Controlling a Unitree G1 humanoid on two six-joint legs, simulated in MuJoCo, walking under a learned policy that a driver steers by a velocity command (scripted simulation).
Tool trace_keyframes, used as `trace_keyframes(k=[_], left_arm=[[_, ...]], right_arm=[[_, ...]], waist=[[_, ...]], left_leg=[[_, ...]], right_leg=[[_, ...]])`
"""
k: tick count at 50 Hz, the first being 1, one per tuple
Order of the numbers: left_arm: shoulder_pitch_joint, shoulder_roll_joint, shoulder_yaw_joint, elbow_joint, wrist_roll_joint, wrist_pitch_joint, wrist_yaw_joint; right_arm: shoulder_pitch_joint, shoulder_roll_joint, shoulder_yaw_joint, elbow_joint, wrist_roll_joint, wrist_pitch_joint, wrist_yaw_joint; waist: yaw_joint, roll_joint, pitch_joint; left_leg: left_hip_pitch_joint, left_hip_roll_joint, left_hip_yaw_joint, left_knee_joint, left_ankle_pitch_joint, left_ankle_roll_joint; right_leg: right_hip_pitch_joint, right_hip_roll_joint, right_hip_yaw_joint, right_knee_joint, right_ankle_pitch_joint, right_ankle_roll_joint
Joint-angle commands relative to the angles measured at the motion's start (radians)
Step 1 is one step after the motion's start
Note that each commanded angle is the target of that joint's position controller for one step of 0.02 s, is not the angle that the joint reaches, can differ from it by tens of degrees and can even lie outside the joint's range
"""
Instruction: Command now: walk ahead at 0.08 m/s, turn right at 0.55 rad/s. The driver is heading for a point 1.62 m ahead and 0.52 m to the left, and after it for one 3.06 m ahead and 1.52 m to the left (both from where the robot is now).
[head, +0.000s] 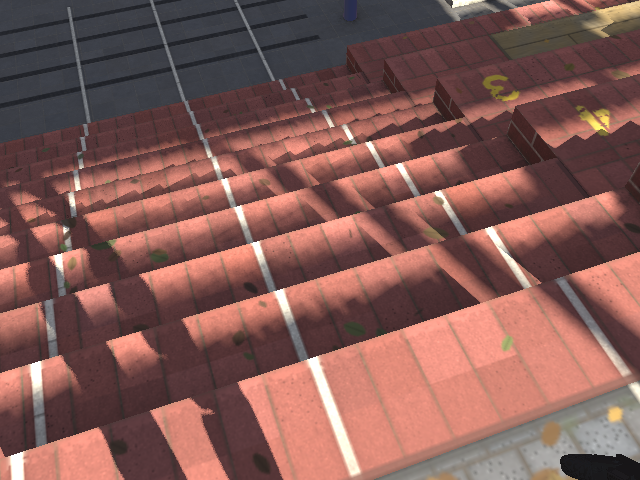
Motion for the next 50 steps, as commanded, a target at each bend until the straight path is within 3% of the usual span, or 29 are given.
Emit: trace_keyframes(k=[1,3,5,8,9,10,11,12,14,15,17,19,22,26,28,29,30,31,32,33,34,36,40,42,45,47,48,49,50], left_arm=[[0.061,0.004,-0.008,-0.059,0.013,-0.019,0.006],[0.071,-0.019,-0.026,-0.035,0.028,-0.03,0.002],[0.07,-0.02,-0.029,-0.008,0.037,-0.031,-0.004],[0.096,0.021,-0.008,0.017,0.031,-0.027,-0.015],[0.1,0.056,0.002,0.01,0.036,-0.026,-0.012],[0.139,0.111,0.014,-0.001,0.057,-0.02,-0.001],[0.123,0.184,0.041,0.025,0.083,-0.017,-0.003],[0.061,0.137,0.029,-0.002,0.096,-0.035,0.001],[-0.099,0.032,-0.002,-0.038,0.07,-0.061,0.013],[-0.136,0.009,-0.007,-0.041,0.051,-0.068,0.017],[-0.127,-0.005,-0.011,-0.032,0.046,-0.068,0.027],[-0.073,0.008,-0.001,-0.011,0.045,-0.057,0.036],[-0.027,0.068,0.026,0.011,0.042,-0.043,0.036],[-0.032,0.11,0.053,0.028,0.012,-0.053,0.014],[-0.017,0.079,0.053,0.053,-0.006,-0.063,0.001],[0.017,0.045,0.048,0.056,0.015,-0.069,-0.005],[-0.05,-0.016,0.022,-0.031,0.057,-0.076,-0.007],[-0.167,0.033,0.034,-0.04,0.053,-0.079,0.0],[-0.193,0.036,0.036,-0.044,0.029,-0.078,0.007],[-0.165,0.028,0.038,-0.023,0.027,-0.076,0.019],[-0.14,0.049,0.044,-0.011,0.038,-0.074,0.029],[-0.093,0.047,0.049,0.009,0.042,-0.076,0.024],[-0.099,0.009,0.034,0.024,0.029,-0.082,0.014],[-0.075,0.015,0.031,0.041,0.027,-0.082,0.007],[-0.059,0.024,0.024,0.054,0.026,-0.078,-0.005],[-0.054,0.01,0.013,0.049,0.024,-0.08,-0.016],[-0.041,-0.012,0.004,0.053,0.024,-0.084,-0.023],[-0.022,-0.032,-0.003,0.058,0.023,-0.088,-0.03],[-0.039,-0.02,-0.003,0.048,0.03,-0.09,-0.033]], right_arm=[[0.019,-0.151,-0.041,-0.036,-0.005,0.006,0.001],[0.015,-0.145,-0.039,-0.018,0.014,0.009,0.018],[0.026,-0.133,-0.034,-0.001,0.034,0.012,0.04],[0.072,-0.188,-0.049,0.013,0.054,0.025,0.049],[0.097,-0.181,-0.048,0.02,0.058,0.023,0.048],[0.093,-0.138,-0.037,0.005,0.051,0.017,0.053],[0.038,-0.116,-0.04,-0.044,0.069,0.006,0.048],[0.05,-0.191,-0.069,-0.026,0.055,0.007,0.037],[0.182,-0.184,-0.085,0.041,0.058,0.045,0.018],[0.22,-0.177,-0.088,0.053,0.053,0.063,0.01],[0.202,-0.144,-0.08,0.031,0.054,0.079,0.007],[0.128,-0.107,-0.061,-0.016,0.057,0.079,0.022],[0.074,-0.07,-0.037,-0.072,0.053,0.073,0.06],[0.121,-0.122,-0.059,-0.085,0.056,0.082,0.078],[0.191,-0.144,-0.08,-0.063,0.054,0.089,0.063],[0.262,-0.246,-0.116,-0.055,0.052,0.086,0.043],[0.261,-0.394,-0.142,-0.084,0.027,0.073,0.035],[0.282,-0.323,-0.125,-0.091,0.003,0.047,0.051],[0.245,-0.299,-0.112,-0.082,0.005,0.028,0.052],[0.178,-0.272,-0.107,-0.086,0.03,0.024,0.042],[0.113,-0.238,-0.094,-0.099,0.051,0.032,0.031],[0.05,-0.216,-0.081,-0.122,0.045,0.048,0.015],[0.071,-0.234,-0.091,-0.12,0.046,0.054,-0.001],[0.049,-0.236,-0.09,-0.124,0.043,0.058,-0.004],[0.05,-0.192,-0.065,-0.114,0.023,0.059,0.008],[0.049,-0.137,-0.036,-0.094,0.011,0.055,0.02],[0.039,-0.096,-0.017,-0.081,0.007,0.05,0.026],[0.027,-0.084,-0.009,-0.068,0.007,0.044,0.032],[0.063,-0.092,-0.012,-0.046,0.006,0.036,0.036]], waist=[[0.014,0.111,-0.203],[0.018,0.132,-0.246],[0.009,0.166,-0.233],[0.034,0.195,-0.163],[0.04,0.173,-0.157],[0.052,0.039,-0.173],[0.053,-0.268,-0.146],[0.055,-0.198,-0.124],[-0.03,-0.136,-0.112],[-0.04,-0.135,-0.103],[-0.033,-0.117,-0.09],[0.011,-0.108,-0.098],[0.047,-0.136,-0.136],[0.023,-0.155,-0.146],[-0.022,-0.085,-0.153],[-0.038,0.115,-0.172],[-0.021,0.437,-0.199],[-0.114,0.247,-0.285],[-0.087,0.18,-0.238],[-0.044,0.109,-0.191],[-0.014,0.096,-0.166],[0.026,0.132,-0.179],[0.013,0.123,-0.193],[0.015,0.149,-0.205],[-0.019,0.175,-0.221],[-0.025,0.167,-0.217],[-0.016,0.159,-0.212],[0.005,0.157,-0.193],[-0.001,0.144,-0.157]], left_leg=[[0.172,0.218,-0.216,-0.151,0.262,0.219],[0.181,0.227,-0.209,-0.15,0.258,0.233],[0.159,0.212,-0.231,-0.16,0.078,0.221],[0.042,0.181,-0.28,-0.163,-0.208,0.165],[-0.04,0.158,-0.286,-0.145,-0.309,0.113],[-0.161,0.095,-0.232,0.006,-0.447,0.046],[-0.264,-0.035,-0.007,0.243,-0.467,-0.002],[-0.234,0.012,-0.04,0.502,-0.499,-0.044],[-0.23,0.02,-0.043,0.733,-0.417,-0.074],[-0.251,0.035,-0.042,0.801,-0.364,-0.094],[-0.264,0.061,-0.013,0.812,-0.291,-0.119],[-0.286,0.094,0.01,0.653,-0.241,-0.131],[-0.174,0.118,0.054,0.447,-0.3,-0.109],[-0.023,0.085,0.129,0.252,-0.287,-0.044],[0.158,0.04,0.127,0.051,-0.101,0.018],[0.356,0.128,-0.068,-0.027,0.272,0.091],[0.494,0.395,-0.523,-0.046,0.583,0.318],[0.482,0.422,-0.541,-0.087,0.462,0.382],[0.436,0.375,-0.464,-0.099,0.343,0.335],[0.386,0.313,-0.397,-0.096,0.241,0.273],[0.337,0.283,-0.362,-0.095,0.199,0.234],[0.245,0.22,-0.32,-0.099,0.188,0.211],[0.24,0.179,-0.368,-0.085,0.085,0.2],[0.237,0.182,-0.374,-0.074,0.013,0.191],[0.189,0.204,-0.364,-0.043,0.066,0.199],[0.163,0.219,-0.363,-0.028,0.109,0.207],[0.143,0.214,-0.347,-0.028,0.085,0.197],[0.117,0.193,-0.315,-0.026,0.03,0.175],[0.107,0.155,-0.288,-0.028,-0.057,0.139]], right_leg=[[0.041,-0.021,-0.044,-0.126,-0.008,0.0],[0.137,-0.03,-0.04,-0.292,-0.012,-0.018],[0.215,-0.038,-0.043,-0.471,0.051,-0.031],[0.38,0.012,-0.087,-0.763,0.212,-0.09],[0.465,-0.038,-0.045,-0.794,0.214,-0.13],[0.556,-0.227,0.117,-0.842,0.216,-0.204],[0.417,-0.429,0.305,-0.955,0.268,-0.325],[0.344,-0.464,0.307,-0.974,0.385,-0.368],[0.313,-0.357,0.123,-0.948,0.5,-0.29],[0.324,-0.342,0.07,-0.939,0.524,-0.273],[0.337,-0.313,-0.017,-0.935,0.536,-0.267],[0.429,-0.318,-0.05,-0.913,0.527,-0.269],[0.464,-0.363,-0.085,-0.878,0.605,-0.28],[0.443,-0.409,-0.122,-0.809,0.663,-0.249],[0.353,-0.365,-0.208,-0.662,0.559,-0.154],[0.161,-0.266,-0.287,-0.411,0.336,-0.062],[-0.202,-0.084,-0.249,-0.118,-0.211,0.036],[-0.239,-0.065,-0.044,0.024,-0.238,0.019],[-0.247,-0.071,-0.009,0.042,-0.156,-0.012],[-0.245,-0.085,0.007,0.001,-0.059,-0.027],[-0.233,-0.092,0.017,-0.049,0.017,-0.028],[-0.133,-0.056,0.004,-0.087,0.115,-0.017],[-0.084,0.0,0.021,-0.308,0.175,0.008],[-0.046,-0.004,0.022,-0.385,0.192,0.012],[0.069,-0.047,-0.014,-0.43,0.178,0.006],[0.152,-0.08,-0.025,-0.483,0.15,-0.011],[0.22,-0.093,-0.03,-0.562,0.169,-0.023],[0.301,-0.083,-0.049,-0.688,0.253,-0.039],[0.339,-0.072,-0.038,-0.793,0.365,-0.057]])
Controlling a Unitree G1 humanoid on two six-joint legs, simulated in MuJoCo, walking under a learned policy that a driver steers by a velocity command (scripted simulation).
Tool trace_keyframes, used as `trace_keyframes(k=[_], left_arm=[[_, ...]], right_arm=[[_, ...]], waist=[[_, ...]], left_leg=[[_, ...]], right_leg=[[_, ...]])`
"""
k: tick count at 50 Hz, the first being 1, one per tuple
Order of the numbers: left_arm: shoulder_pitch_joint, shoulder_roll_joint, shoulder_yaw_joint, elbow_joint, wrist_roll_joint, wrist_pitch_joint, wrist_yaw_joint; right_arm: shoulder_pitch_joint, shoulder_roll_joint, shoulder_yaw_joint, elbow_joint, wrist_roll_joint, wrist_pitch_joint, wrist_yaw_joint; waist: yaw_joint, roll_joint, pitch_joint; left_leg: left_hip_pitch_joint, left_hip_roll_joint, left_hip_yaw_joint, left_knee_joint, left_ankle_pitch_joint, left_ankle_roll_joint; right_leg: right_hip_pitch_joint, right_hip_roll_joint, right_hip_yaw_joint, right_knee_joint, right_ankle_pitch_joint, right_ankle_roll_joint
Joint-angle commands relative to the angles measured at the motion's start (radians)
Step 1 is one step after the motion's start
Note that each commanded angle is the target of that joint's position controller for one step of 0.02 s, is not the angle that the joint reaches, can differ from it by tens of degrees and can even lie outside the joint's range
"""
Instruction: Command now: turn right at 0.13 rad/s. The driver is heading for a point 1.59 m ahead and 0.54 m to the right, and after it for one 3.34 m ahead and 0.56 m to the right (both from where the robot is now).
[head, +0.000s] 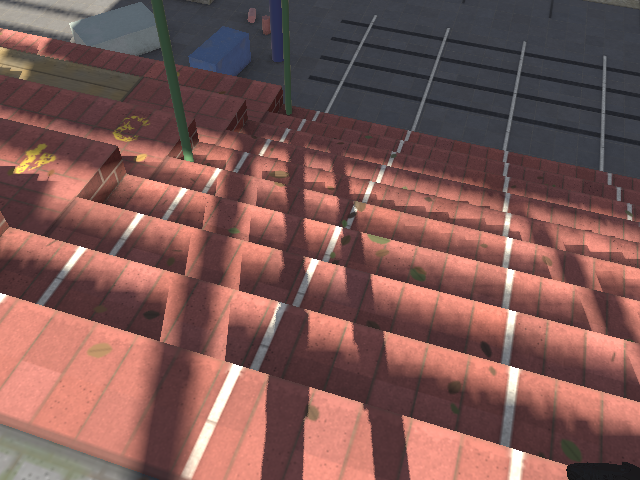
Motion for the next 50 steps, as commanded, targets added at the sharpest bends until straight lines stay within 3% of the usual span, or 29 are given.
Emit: trace_keyframes(k=[1,2,3,4,8,10,13,15,16,17,18,19,21,22,24,27,32,35,38,39,40,41,42,43,44,45,46,48,50], left_arm=[[-0.08,0.121,0.013,-0.114,0.013,-0.024,-0.009],[-0.098,0.206,0.033,-0.13,0.008,-0.023,-0.005],[-0.095,0.207,0.038,-0.124,0.0,-0.021,-0.005],[-0.077,0.175,0.033,-0.126,-0.002,-0.019,-0.003],[0.029,0.199,0.058,-0.125,-0.016,-0.011,0.022],[0.019,0.196,0.068,-0.129,-0.027,0.0,0.034],[-0.036,0.185,0.077,-0.152,-0.041,0.042,0.042],[-0.083,0.174,0.076,-0.172,-0.055,0.056,0.041],[-0.065,0.139,0.067,-0.176,-0.053,0.057,0.04],[0.001,0.069,0.05,-0.181,-0.042,0.053,0.035],[0.02,0.152,0.075,-0.179,-0.027,0.035,0.033],[0.034,0.212,0.094,-0.155,-0.027,0.032,0.029],[0.07,0.185,0.093,-0.11,-0.026,0.048,0.032],[0.073,0.16,0.084,-0.111,-0.027,0.053,0.028],[0.017,0.14,0.069,-0.147,-0.035,0.053,0.021],[-0.061,0.113,0.048,-0.199,-0.035,0.053,0.01],[-0.087,0.089,0.032,-0.233,-0.029,0.057,-0.012],[-0.094,0.09,0.035,-0.238,-0.029,0.071,-0.021],[-0.107,0.081,0.037,-0.253,-0.026,0.086,-0.028],[-0.068,0.076,0.039,-0.242,-0.022,0.086,-0.027],[0.002,0.103,0.049,-0.217,-0.015,0.082,-0.018],[0.078,0.183,0.065,-0.204,-0.006,0.073,0.001],[0.023,0.215,0.047,-0.222,0.025,0.052,0.014],[0.033,0.08,0.008,-0.202,0.039,0.03,0.007],[-0.012,0.062,-0.002,-0.175,0.035,0.012,0.001],[-0.056,0.087,0.008,-0.158,0.028,0.003,0.0],[-0.092,0.106,0.015,-0.151,0.021,-0.002,0.004],[-0.121,0.141,0.027,-0.145,0.026,-0.001,0.022],[-0.137,0.099,0.017,-0.142,0.03,0.005,0.038]], right_arm=[[0.081,-0.108,-0.022,-0.013,-0.014,-0.03,0.006],[0.135,-0.134,-0.035,-0.011,-0.024,-0.035,0.001],[0.092,-0.132,-0.038,-0.02,-0.024,-0.036,-0.008],[0.037,-0.143,-0.046,-0.031,-0.011,-0.035,-0.016],[-0.043,-0.076,-0.051,-0.057,0.01,-0.035,-0.009],[-0.029,-0.055,-0.05,-0.048,0.022,-0.042,-0.003],[0.013,-0.043,-0.052,-0.014,0.039,-0.053,0.009],[0.111,-0.057,-0.066,0.03,0.04,-0.055,0.016],[0.148,-0.106,-0.084,0.045,0.036,-0.05,0.012],[0.112,-0.21,-0.101,0.028,0.006,-0.037,0.005],[0.061,-0.196,-0.095,0.0,-0.043,-0.046,0.012],[-0.01,-0.144,-0.079,-0.024,-0.04,-0.053,0.005],[-0.076,-0.099,-0.063,-0.034,-0.008,-0.056,-0.015],[-0.069,-0.097,-0.058,-0.029,0.001,-0.055,-0.024],[-0.012,-0.105,-0.056,-0.017,-0.008,-0.048,-0.036],[0.076,-0.138,-0.066,0.008,-0.013,-0.034,-0.039],[0.062,-0.188,-0.087,0.017,-0.001,-0.024,-0.019],[0.038,-0.203,-0.097,0.026,0.014,-0.028,-0.001],[0.062,-0.217,-0.103,0.054,0.044,-0.039,0.018],[0.045,-0.213,-0.098,0.061,0.061,-0.04,0.022],[0.064,-0.184,-0.083,0.083,0.07,-0.042,0.026],[0.081,-0.119,-0.052,0.076,0.034,-0.053,0.03],[0.094,-0.043,-0.012,0.048,-0.016,-0.058,0.036],[0.066,-0.117,-0.038,0.089,0.01,-0.043,0.033],[0.061,-0.138,-0.044,0.09,0.043,-0.033,0.033],[0.077,-0.133,-0.046,0.104,0.049,-0.025,0.023],[0.082,-0.16,-0.056,0.117,0.038,-0.014,0.007],[0.138,-0.199,-0.077,0.13,0.043,0.003,-0.007],[0.159,-0.177,-0.08,0.128,0.055,0.018,-0.018]], waist=[[-0.064,0.071,-0.056],[-0.121,-0.07,-0.038],[-0.107,-0.184,-0.021],[-0.077,-0.203,-0.003],[0.002,-0.194,-0.058],[-0.007,-0.147,-0.094],[-0.022,-0.156,-0.129],[-0.073,-0.159,-0.145],[-0.069,-0.105,-0.148],[-0.012,0.205,-0.124],[-0.004,0.238,-0.081],[0.023,0.147,-0.047],[0.032,0.087,-0.018],[0.021,0.109,-0.006],[-0.017,0.122,-0.002],[-0.074,0.123,-0.022],[-0.078,0.126,-0.035],[-0.069,0.139,-0.039],[-0.059,0.143,-0.064],[-0.023,0.133,-0.077],[0.013,0.086,-0.103],[0.022,-0.067,-0.191],[-0.015,-0.291,-0.264],[0.038,-0.13,-0.314],[0.014,-0.127,-0.233],[-0.007,-0.13,-0.17],[-0.01,-0.135,-0.115],[-0.035,-0.143,-0.081],[-0.036,-0.128,-0.066]], left_leg=[[0.017,0.176,-0.104,-0.081,0.034,0.06],[0.014,0.089,-0.012,-0.009,-0.076,0.013],[0.048,0.049,0.078,0.047,-0.087,-0.037],[0.035,0.053,0.096,0.077,-0.087,-0.049],[-0.134,0.022,0.065,0.245,-0.306,-0.056],[-0.165,0.036,0.042,0.229,-0.297,-0.07],[-0.035,0.014,0.071,0.029,-0.167,-0.084],[0.147,0.016,0.101,-0.199,0.013,-0.066],[0.287,0.126,0.025,-0.259,0.062,-0.029],[0.364,0.385,-0.271,-0.302,0.122,0.1],[0.23,0.535,-0.388,-0.316,0.222,0.198],[0.187,0.503,-0.285,-0.306,0.25,0.198],[0.187,0.366,-0.087,-0.279,0.2,0.126],[0.194,0.348,-0.024,-0.268,0.284,0.125],[0.225,0.334,0.062,-0.266,0.386,0.148],[0.34,0.382,0.089,-0.261,0.465,0.187],[0.351,0.432,0.191,-0.26,0.492,0.196],[0.32,0.441,0.27,-0.23,0.531,0.171],[0.304,0.453,0.271,-0.154,0.593,0.146],[0.286,0.439,0.279,-0.099,0.589,0.123],[0.211,0.399,0.315,-0.009,0.547,0.071],[0.008,0.328,0.358,0.151,0.276,-0.015],[-0.204,0.226,0.325,0.35,-0.403,-0.104],[-0.143,0.248,0.176,0.452,-0.454,-0.128],[-0.15,0.241,0.138,0.464,-0.432,-0.126],[-0.18,0.233,0.136,0.446,-0.392,-0.125],[-0.186,0.218,0.133,0.467,-0.315,-0.134],[-0.17,0.176,0.156,0.588,-0.231,-0.156],[-0.205,0.181,0.162,0.634,-0.188,-0.169]], right_leg=[[0.158,-0.069,0.1,-0.172,0.299,-0.063],[0.119,-0.139,0.204,-0.193,0.38,-0.133],[0.03,-0.191,0.324,-0.272,0.247,-0.216],[0.024,-0.209,0.396,-0.304,0.177,-0.24],[0.214,-0.227,0.521,-0.286,0.272,-0.286],[0.276,-0.203,0.512,-0.264,0.311,-0.266],[0.236,-0.13,0.479,-0.252,0.282,-0.215],[0.134,-0.078,0.458,-0.226,0.171,-0.169],[-0.001,-0.023,0.41,-0.154,-0.013,-0.119],[-0.234,0.132,0.213,0.099,-0.301,-0.053],[-0.288,0.08,0.187,0.31,-0.377,-0.014],[-0.269,0.032,0.159,0.443,-0.312,0.002],[-0.29,0.012,0.127,0.544,-0.165,0.023],[-0.314,-0.001,0.104,0.595,-0.127,0.036],[-0.346,-0.029,0.037,0.589,-0.081,0.062],[-0.384,-0.069,0.002,0.487,-0.084,0.091],[-0.292,-0.108,-0.054,0.324,-0.09,0.074],[-0.182,-0.094,-0.109,0.207,-0.097,0.04],[-0.042,-0.042,-0.126,0.037,-0.151,-0.015],[0.042,-0.017,-0.127,-0.093,-0.086,-0.046],[0.209,0.004,-0.106,-0.267,0.109,-0.085],[0.492,-0.135,0.078,-0.257,0.534,-0.13],[0.572,-0.425,0.342,-0.214,0.844,-0.339],[0.454,-0.43,0.259,-0.224,0.782,-0.402],[0.398,-0.358,0.151,-0.231,0.688,-0.363],[0.365,-0.301,0.085,-0.247,0.566,-0.311],[0.314,-0.29,0.054,-0.268,0.536,-0.29],[0.241,-0.293,-0.011,-0.296,0.58,-0.297],[0.236,-0.305,-0.052,-0.33,0.443,-0.293]])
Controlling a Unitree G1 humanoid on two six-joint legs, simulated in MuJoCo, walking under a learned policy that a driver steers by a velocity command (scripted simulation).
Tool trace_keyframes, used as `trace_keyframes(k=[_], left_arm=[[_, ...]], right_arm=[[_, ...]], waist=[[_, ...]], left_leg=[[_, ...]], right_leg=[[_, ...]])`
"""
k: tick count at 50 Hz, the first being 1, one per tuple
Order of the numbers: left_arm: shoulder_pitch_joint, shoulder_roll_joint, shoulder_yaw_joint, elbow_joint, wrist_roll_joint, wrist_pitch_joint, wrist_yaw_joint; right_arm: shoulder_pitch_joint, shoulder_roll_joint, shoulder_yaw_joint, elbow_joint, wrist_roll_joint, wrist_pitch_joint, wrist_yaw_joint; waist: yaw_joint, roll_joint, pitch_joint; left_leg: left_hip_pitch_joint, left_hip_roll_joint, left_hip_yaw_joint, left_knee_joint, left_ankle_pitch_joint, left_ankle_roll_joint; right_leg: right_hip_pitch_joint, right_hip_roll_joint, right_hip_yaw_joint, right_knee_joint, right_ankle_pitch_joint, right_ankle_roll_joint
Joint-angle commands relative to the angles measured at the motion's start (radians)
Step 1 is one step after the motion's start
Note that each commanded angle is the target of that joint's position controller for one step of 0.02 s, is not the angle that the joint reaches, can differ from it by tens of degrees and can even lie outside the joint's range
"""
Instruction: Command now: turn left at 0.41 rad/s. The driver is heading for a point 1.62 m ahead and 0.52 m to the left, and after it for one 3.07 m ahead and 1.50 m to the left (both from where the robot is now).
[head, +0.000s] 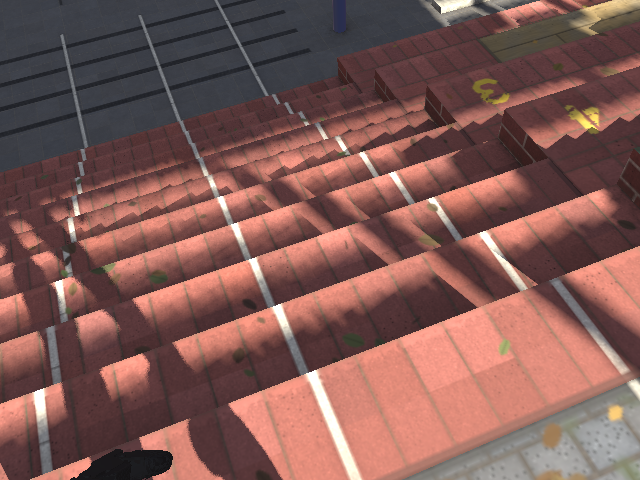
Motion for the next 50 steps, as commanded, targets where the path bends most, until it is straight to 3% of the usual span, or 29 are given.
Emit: trace_keyframes(k=[1,5,9,13,15,16,17,18,19,20,21,22,23,25,27,32,36,39,40,41,42,43,44,45,46,47,48,49,50], left_arm=[[-0.009,0.158,0.056,-0.04,0.005,-0.01,0.03],[0.004,0.159,0.062,-0.015,0.008,-0.003,0.047],[0.003,0.203,0.085,-0.004,-0.003,-0.004,0.03],[-0.006,0.238,0.105,0.001,-0.031,-0.008,0.0],[-0.016,0.24,0.11,0.01,-0.05,-0.003,-0.009],[0.016,0.23,0.112,0.03,-0.063,0.0,-0.015],[0.014,0.179,0.101,0.032,-0.06,-0.001,-0.019],[-0.075,0.115,0.079,-0.039,-0.026,-0.014,-0.015],[-0.173,0.15,0.083,-0.087,-0.038,-0.044,-0.017],[-0.214,0.195,0.094,-0.1,-0.072,-0.072,-0.031],[-0.165,0.214,0.102,-0.085,-0.07,-0.096,-0.037],[-0.11,0.235,0.111,-0.055,-0.046,-0.112,-0.036],[-0.078,0.237,0.115,-0.037,-0.032,-0.124,-0.037],[-0.077,0.212,0.11,-0.017,-0.03,-0.131,-0.042],[-0.103,0.175,0.095,-0.018,-0.03,-0.129,-0.041],[-0.17,0.15,0.073,-0.033,-0.047,-0.136,-0.053],[-0.232,0.142,0.051,-0.047,-0.055,-0.145,-0.076],[-0.214,0.176,0.052,-0.054,-0.065,-0.153,-0.093],[-0.171,0.192,0.058,-0.049,-0.066,-0.151,-0.093],[-0.088,0.214,0.068,-0.033,-0.065,-0.147,-0.089],[0.07,0.25,0.086,0.01,-0.065,-0.144,-0.083],[0.337,0.287,0.099,0.073,-0.068,-0.135,-0.079],[0.481,0.382,0.123,0.098,-0.063,-0.13,-0.076],[0.488,0.298,0.095,0.099,-0.074,-0.14,-0.082],[0.42,0.248,0.082,0.091,-0.061,-0.136,-0.067],[0.422,0.251,0.083,0.081,-0.046,-0.128,-0.057],[0.398,0.242,0.078,0.074,-0.033,-0.121,-0.054],[0.363,0.202,0.063,0.057,-0.022,-0.118,-0.052],[0.333,0.173,0.052,0.05,-0.025,-0.113,-0.046]], right_arm=[[0.014,-0.1,-0.036,-0.074,0.01,0.012,-0.022],[-0.041,-0.043,-0.02,-0.139,-0.006,0.021,-0.008],[-0.06,-0.028,-0.013,-0.196,-0.012,0.027,0.022],[-0.048,-0.044,-0.026,-0.233,-0.003,0.05,0.039],[-0.016,-0.046,-0.037,-0.237,0.002,0.057,0.042],[0.049,-0.053,-0.047,-0.212,0.007,0.054,0.032],[0.21,-0.119,-0.079,-0.154,0.016,0.043,0.018],[0.314,-0.281,-0.117,-0.144,0.022,0.018,0.008],[0.281,-0.25,-0.092,-0.18,-0.001,-0.043,0.033],[0.207,-0.188,-0.066,-0.18,-0.007,-0.078,0.036],[0.151,-0.167,-0.054,-0.189,0.0,-0.092,0.03],[0.099,-0.141,-0.042,-0.203,0.007,-0.09,0.021],[0.068,-0.126,-0.031,-0.216,-0.001,-0.089,0.01],[0.096,-0.122,-0.026,-0.222,-0.017,-0.096,-0.005],[0.153,-0.128,-0.026,-0.208,-0.013,-0.102,-0.016],[0.192,-0.121,-0.018,-0.188,0.003,-0.099,-0.026],[0.253,-0.108,-0.009,-0.14,0.013,-0.106,-0.016],[0.273,-0.13,-0.015,-0.103,0.012,-0.093,-0.011],[0.257,-0.139,-0.015,-0.1,0.005,-0.089,-0.01],[0.24,-0.147,-0.013,-0.096,-0.005,-0.086,-0.009],[0.216,-0.147,-0.011,-0.095,-0.014,-0.08,-0.012],[0.179,-0.137,-0.001,-0.115,-0.036,-0.082,-0.02],[0.252,-0.015,0.032,-0.175,-0.04,-0.108,-0.014],[0.171,-0.031,0.042,-0.199,-0.023,-0.145,-0.012],[0.045,-0.084,0.032,-0.231,0.021,-0.172,0.0],[-0.024,-0.079,0.043,-0.24,0.012,-0.196,0.006],[-0.062,-0.063,0.045,-0.251,-0.015,-0.215,0.006],[-0.05,-0.06,0.04,-0.249,-0.028,-0.216,0.008],[-0.036,-0.061,0.039,-0.243,-0.028,-0.21,0.014]], waist=[[0.044,-0.177,-0.097],[0.064,-0.162,-0.081],[0.065,-0.152,-0.093],[0.046,-0.161,-0.119],[0.014,-0.153,-0.134],[-0.007,-0.115,-0.171],[-0.06,0.015,-0.188],[-0.086,0.314,-0.108],[-0.11,0.19,-0.115],[-0.081,0.119,-0.021],[-0.026,0.109,-0.003],[0.016,0.077,-0.009],[0.041,0.082,-0.013],[0.036,0.048,-0.032],[0.024,0.036,-0.022],[-0.005,0.132,0.019],[-0.073,0.157,0.064],[-0.069,0.168,0.082],[-0.042,0.175,0.054],[0.005,0.18,-0.02],[0.089,0.144,-0.123],[0.208,0.069,-0.274],[0.167,-0.297,-0.436],[0.186,-0.355,-0.419],[0.19,-0.24,-0.246],[0.187,-0.1,-0.19],[0.151,-0.026,-0.121],[0.101,-0.047,-0.091],[0.066,-0.092,-0.051]], left_leg=[[-0.093,0.006,0.001,0.098,0.078,-0.025],[-0.11,0.05,0.02,-0.051,0.131,-0.021],[-0.047,0.066,0.064,-0.179,0.095,0.018],[0.034,0.049,0.109,-0.297,0.074,0.074],[0.128,0.019,0.141,-0.435,0.146,0.116],[0.247,-0.027,0.162,-0.513,0.19,0.157],[0.449,-0.028,0.067,-0.594,0.153,0.233],[0.601,0.219,-0.469,-0.742,-0.041,0.418],[0.552,0.327,-0.831,-0.926,-0.402,0.525],[0.508,0.334,-0.754,-0.978,-0.471,0.484],[0.475,0.299,-0.685,-0.966,-0.418,0.441],[0.455,0.254,-0.598,-0.94,-0.324,0.404],[0.412,0.206,-0.515,-0.932,-0.241,0.377],[0.393,0.151,-0.436,-0.93,-0.103,0.357],[0.378,0.125,-0.398,-0.926,-0.009,0.353],[0.301,0.082,-0.325,-0.907,0.107,0.33],[0.386,0.136,-0.291,-0.906,0.184,0.328],[0.549,0.206,-0.269,-0.889,0.404,0.317],[0.573,0.204,-0.231,-0.84,0.612,0.304],[0.581,0.19,-0.179,-0.739,0.911,0.291],[0.538,0.146,-0.099,-0.54,1.139,0.267],[0.286,0.118,-0.066,-0.226,1.103,0.237],[-0.134,-0.058,-0.057,0.233,0.476,0.138],[-0.311,-0.128,-0.148,0.351,0.058,0.136],[-0.443,-0.07,-0.166,0.385,0.102,0.155],[-0.419,-0.034,-0.154,0.343,0.132,0.17],[-0.388,-0.012,-0.151,0.243,0.173,0.171],[-0.324,0.009,-0.155,0.155,0.216,0.167],[-0.285,0.015,-0.148,0.083,0.236,0.155]], right_leg=[[0.119,-0.285,0.099,-0.188,0.377,-0.19],[0.161,-0.312,0.06,-0.209,0.24,-0.187],[0.165,-0.354,0.013,-0.191,0.305,-0.194],[0.185,-0.386,-0.029,-0.116,0.396,-0.148],[0.17,-0.372,-0.075,-0.026,0.38,-0.088],[0.116,-0.335,-0.111,0.047,0.151,-0.046],[-0.062,-0.251,-0.156,0.259,-0.14,0.001],[-0.522,-0.07,-0.173,0.66,-0.482,0.099],[-0.701,0.012,0.145,0.79,-0.44,0.08],[-0.757,-0.032,0.202,0.772,-0.331,0.045],[-0.727,-0.039,0.208,0.732,-0.24,0.024],[-0.69,-0.051,0.21,0.682,-0.143,0.029],[-0.625,-0.056,0.21,0.613,-0.045,0.04],[-0.552,-0.02,0.187,0.524,0.098,0.071],[-0.524,0.008,0.184,0.422,0.176,0.101],[-0.419,0.044,0.167,0.189,0.26,0.145],[-0.407,0.002,0.128,0.078,0.267,0.106],[-0.47,-0.014,0.087,0.042,0.167,0.031],[-0.419,0.007,0.055,0.036,0.129,0.0],[-0.293,0.047,0.012,0.048,0.112,-0.035],[-0.081,0.088,-0.016,0.057,0.111,-0.076],[0.314,0.037,0.103,0.146,0.063,-0.121],[0.67,-0.193,0.701,0.021,-0.423,-0.29],[0.712,-0.265,1.047,-0.219,-0.541,-0.291],[0.641,-0.273,0.934,-0.214,-0.459,-0.258],[0.525,-0.234,0.829,-0.2,-0.332,-0.243],[0.387,-0.193,0.757,-0.208,-0.238,-0.247],[0.284,-0.146,0.691,-0.232,-0.19,-0.253],[0.206,-0.11,0.653,-0.261,-0.16,-0.264]])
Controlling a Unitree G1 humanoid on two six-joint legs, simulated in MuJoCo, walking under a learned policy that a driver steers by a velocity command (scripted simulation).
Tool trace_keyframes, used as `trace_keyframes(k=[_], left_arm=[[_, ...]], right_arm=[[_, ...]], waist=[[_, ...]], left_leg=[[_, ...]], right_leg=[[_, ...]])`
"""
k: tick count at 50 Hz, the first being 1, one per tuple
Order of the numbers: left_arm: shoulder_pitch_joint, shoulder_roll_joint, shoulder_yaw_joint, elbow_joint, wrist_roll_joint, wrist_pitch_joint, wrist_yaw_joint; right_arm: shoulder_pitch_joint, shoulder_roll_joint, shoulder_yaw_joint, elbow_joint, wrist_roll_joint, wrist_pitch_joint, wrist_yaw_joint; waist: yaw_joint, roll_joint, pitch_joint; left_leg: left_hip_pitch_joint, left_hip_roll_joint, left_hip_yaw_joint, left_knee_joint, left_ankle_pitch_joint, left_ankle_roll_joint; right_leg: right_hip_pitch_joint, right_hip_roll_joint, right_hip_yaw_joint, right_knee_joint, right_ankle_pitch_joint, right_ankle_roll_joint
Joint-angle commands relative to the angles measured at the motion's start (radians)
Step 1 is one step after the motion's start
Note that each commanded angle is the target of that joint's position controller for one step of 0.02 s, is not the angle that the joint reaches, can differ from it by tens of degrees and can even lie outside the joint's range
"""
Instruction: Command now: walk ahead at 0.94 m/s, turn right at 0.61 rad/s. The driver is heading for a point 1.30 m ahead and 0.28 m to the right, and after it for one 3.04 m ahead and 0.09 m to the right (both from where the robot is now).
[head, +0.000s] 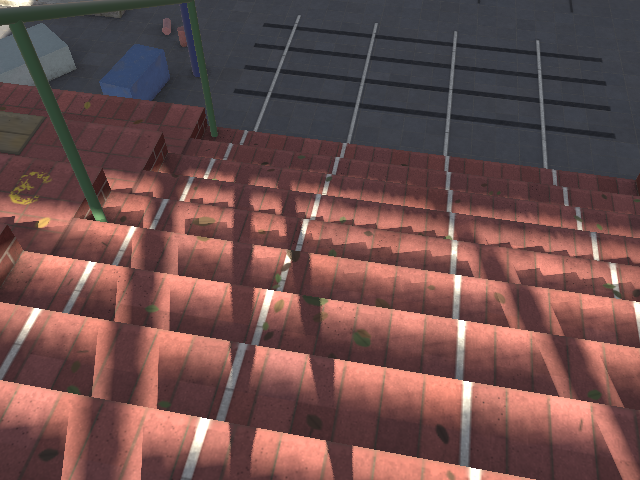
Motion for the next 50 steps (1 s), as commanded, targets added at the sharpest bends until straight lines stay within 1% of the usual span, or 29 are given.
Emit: trace_keyframes(k=[1,4,6,7,10,13,16,17,18,19,20,21,22,23,25,26,27,30,32,34,37,40,41,42,43,44,46,48,50], left_arm=[[0.044,0.088,0.017,-0.068,0.004,0.0,0.023],[0.054,0.124,0.025,-0.053,-0.026,0.003,0.052],[0.02,0.123,0.03,-0.057,0.0,0.008,0.06],[0.024,0.119,0.031,-0.066,-0.018,0.016,0.064],[0.211,0.061,0.025,-0.016,-0.061,0.047,0.086],[0.246,0.07,0.032,0.043,-0.043,0.092,0.13],[0.152,0.084,0.034,0.022,-0.034,0.098,0.123],[0.063,0.112,0.033,0.018,-0.011,0.092,0.112],[0.037,0.07,0.015,0.02,-0.014,0.079,0.093],[0.258,-0.082,-0.02,0.044,-0.014,0.057,0.068],[0.422,-0.079,-0.036,0.039,-0.047,0.036,0.073],[0.388,-0.02,-0.025,-0.012,-0.091,0.025,0.086],[0.232,0.013,-0.018,-0.044,-0.091,0.042,0.101],[0.104,0.053,-0.004,-0.072,-0.066,0.065,0.108],[0.065,0.013,-0.011,-0.075,-0.039,0.101,0.1],[0.044,-0.043,-0.018,-0.095,-0.054,0.099,0.084],[0.031,-0.003,-0.005,-0.107,-0.05,0.092,0.065],[0.005,-0.011,0.003,-0.106,0.005,0.073,0.041],[-0.095,-0.004,-0.004,-0.133,-0.013,0.049,0.013],[-0.281,-0.035,-0.016,-0.169,0.013,0.022,-0.025],[-0.373,-0.043,-0.023,-0.204,-0.023,0.024,-0.049],[0.008,0.092,0.037,-0.073,0.002,0.02,-0.026],[0.316,0.136,0.066,0.018,0.007,0.022,-0.007],[0.455,0.105,0.053,0.072,0.033,0.013,0.002],[0.329,0.049,0.004,0.04,0.057,0.0,0.011],[0.281,0.039,0.01,0.006,0.04,0.017,0.016],[0.159,0.031,0.03,0.05,0.002,-0.001,0.006],[-0.064,-0.029,-0.003,0.022,0.015,-0.033,-0.003],[-0.084,0.025,0.004,0.047,0.048,-0.044,0.007]], right_arm=[[-0.083,-0.131,-0.037,-0.12,-0.017,-0.041,0.006],[-0.226,-0.099,-0.019,-0.175,-0.042,-0.042,0.017],[-0.142,-0.082,-0.026,-0.122,-0.046,-0.058,0.037],[-0.05,-0.1,-0.042,-0.081,-0.027,-0.057,0.043],[-0.369,-0.105,-0.056,-0.178,-0.018,-0.083,0.066],[-0.404,-0.049,-0.052,-0.187,-0.019,-0.076,0.071],[-0.188,-0.117,-0.097,-0.149,0.024,-0.046,0.025],[0.038,-0.178,-0.127,-0.098,0.025,-0.05,0.025],[0.334,-0.212,-0.145,-0.003,0.028,-0.036,0.022],[0.405,-0.213,-0.11,0.023,-0.031,-0.04,0.033],[0.365,-0.236,-0.106,0.008,-0.048,-0.029,0.045],[0.329,-0.278,-0.125,0.021,-0.031,-0.013,0.053],[0.208,-0.185,-0.11,0.036,-0.018,-0.008,0.05],[0.119,-0.131,-0.092,0.056,-0.002,-0.014,0.05],[0.058,-0.046,-0.063,0.114,-0.002,-0.048,0.058],[0.043,0.012,-0.045,0.152,0.005,-0.049,0.047],[0.008,0.002,-0.043,0.159,0.005,-0.05,0.036],[-0.002,-0.12,-0.061,0.187,-0.042,-0.054,-0.006],[0.149,-0.052,-0.049,0.239,-0.018,-0.049,-0.021],[0.249,-0.053,-0.033,0.282,-0.007,-0.036,-0.037],[0.31,-0.055,-0.029,0.315,0.015,0.009,-0.036],[0.227,-0.126,-0.038,0.314,0.003,0.034,-0.017],[0.107,-0.141,-0.041,0.304,0.017,0.023,0.004],[0.046,-0.101,-0.045,0.286,0.044,0.003,0.006],[0.283,-0.039,-0.04,0.283,0.052,-0.017,0.009],[0.334,-0.074,-0.048,0.283,0.064,-0.024,0.013],[0.188,-0.045,-0.069,0.218,0.058,-0.004,-0.012],[0.178,0.056,-0.054,0.213,0.031,0.065,-0.023],[0.175,0.077,-0.04,0.192,0.014,0.093,-0.02]], waist=[[-0.023,-0.094,0.006],[-0.015,-0.088,0.093],[-0.042,-0.119,-0.002],[-0.068,-0.126,-0.05],[0.076,-0.06,0.035],[0.128,-0.084,0.021],[0.0,-0.114,-0.002],[-0.153,-0.13,-0.106],[-0.277,-0.062,-0.18],[-0.187,0.307,-0.312],[-0.107,0.644,-0.367],[-0.079,0.567,-0.393],[-0.047,0.161,-0.207],[-0.038,-0.036,0.0],[0.004,-0.169,0.099],[0.033,-0.041,0.106],[0.065,-0.015,0.104],[0.04,0.028,0.024],[-0.02,-0.05,0.095],[-0.088,-0.085,0.109],[-0.109,-0.023,0.155],[0.116,0.025,-0.002],[0.298,0.03,-0.075],[0.372,-0.168,-0.05],[0.161,-0.329,-0.15],[0.135,-0.308,-0.213],[0.035,0.025,-0.081],[-0.071,0.044,0.075],[-0.084,-0.01,0.083]], left_leg=[[-0.295,0.07,-0.062,-0.168,0.064,-0.017],[-0.137,0.02,0.031,-0.48,0.183,-0.063],[0.181,-0.044,0.073,-0.433,0.555,-0.068],[0.246,-0.042,0.057,-0.411,0.593,-0.069],[-0.259,-0.016,-0.077,-0.606,0.56,-0.013],[0.055,-0.044,-0.084,-0.857,0.845,-0.052],[0.175,0.046,-0.136,-0.926,0.681,-0.072],[0.503,0.027,-0.053,-0.802,0.741,-0.097],[0.791,0.121,-0.099,-0.775,0.689,-0.098],[1.143,0.222,-0.191,-0.397,0.906,-0.089],[1.122,0.306,-0.336,-0.426,1.192,-0.093],[1.003,0.429,-0.621,-0.692,0.68,0.045],[0.763,0.427,-0.695,-0.91,0.247,0.092],[0.496,0.413,-0.627,-0.94,0.329,0.13],[0.233,0.341,-0.371,-0.752,0.533,0.122],[0.182,0.295,-0.257,-0.744,0.492,0.054],[0.092,0.21,-0.144,-0.836,0.351,-0.005],[0.104,0.196,-0.038,-0.835,0.563,0.031],[0.304,0.175,0.001,-0.777,0.439,-0.014],[0.204,0.107,0.133,-0.746,0.315,-0.037],[0.087,0.111,0.112,-0.697,0.319,0.049],[0.135,0.146,0.043,-0.251,0.793,0.078],[-0.03,0.134,0.028,0.103,0.905,0.047],[-0.166,-0.061,-0.001,0.622,0.198,-0.016],[-0.405,-0.068,-0.195,0.679,-0.391,0.027],[-0.45,-0.045,-0.247,0.551,-0.365,0.013],[-0.508,0.039,-0.158,0.318,-0.097,0.004],[-0.332,0.118,-0.107,0.13,0.04,-0.054],[-0.272,0.156,-0.085,0.019,0.13,-0.067]], right_leg=[[0.214,-0.242,0.494,-0.329,-0.134,-0.241],[-0.018,-0.168,0.372,-0.346,0.064,-0.214],[-0.221,-0.132,0.289,-0.252,0.247,-0.181],[-0.225,-0.125,0.283,-0.187,0.229,-0.17],[0.233,-0.17,0.463,-0.002,0.154,-0.146],[0.099,-0.076,0.438,0.116,-0.028,-0.1],[0.212,-0.064,0.478,0.365,0.063,-0.084],[0.064,-0.028,0.434,0.596,0.228,-0.04],[-0.116,-0.013,0.372,0.941,0.043,0.029],[-0.495,0.05,0.398,1.423,-0.631,0.034],[-0.623,-0.001,0.36,1.644,-0.617,0.056],[-0.677,-0.054,0.272,1.657,-0.456,0.072],[-0.712,-0.12,0.161,1.527,-0.245,0.066],[-0.689,-0.155,0.123,1.497,-0.161,0.07],[-0.647,-0.266,0.221,1.331,-0.133,0.015],[-0.668,-0.274,0.241,1.27,-0.091,-0.01],[-0.577,-0.288,0.24,0.987,0.07,-0.022],[-0.416,-0.231,0.102,0.749,0.388,0.027],[-0.646,-0.206,0.188,0.47,0.583,-0.055],[-0.408,-0.132,0.062,0.139,0.865,-0.062],[-0.151,-0.081,-0.039,0.076,0.676,-0.031],[0.21,-0.079,-0.071,0.215,0.564,-0.081],[0.528,-0.142,-0.054,0.174,0.547,-0.105],[0.65,-0.27,0.097,-0.106,0.621,-0.168],[0.808,-0.4,0.201,0.266,1.019,-0.173],[0.788,-0.478,0.291,0.272,1.041,-0.235],[0.439,-0.499,0.407,0.054,0.287,-0.234],[-0.09,-0.565,0.411,-0.013,0.211,-0.218],[-0.218,-0.526,0.32,-0.002,0.174,-0.172]])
